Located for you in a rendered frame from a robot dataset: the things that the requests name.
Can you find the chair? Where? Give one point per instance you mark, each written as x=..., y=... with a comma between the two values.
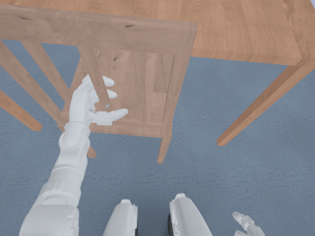
x=147, y=59

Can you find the left robot thigh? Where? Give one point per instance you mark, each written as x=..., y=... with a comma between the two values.
x=122, y=221

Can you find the robot right hand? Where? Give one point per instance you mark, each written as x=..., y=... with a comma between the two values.
x=247, y=224

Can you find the table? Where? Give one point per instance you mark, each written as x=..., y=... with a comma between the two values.
x=278, y=32

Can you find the left robot upper arm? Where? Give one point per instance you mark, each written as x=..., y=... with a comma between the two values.
x=52, y=220

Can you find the robot left hand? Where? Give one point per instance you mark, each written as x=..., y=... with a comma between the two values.
x=84, y=99

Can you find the robot left forearm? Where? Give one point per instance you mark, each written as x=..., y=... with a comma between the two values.
x=64, y=184

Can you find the robot right shin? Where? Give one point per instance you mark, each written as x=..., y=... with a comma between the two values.
x=175, y=229

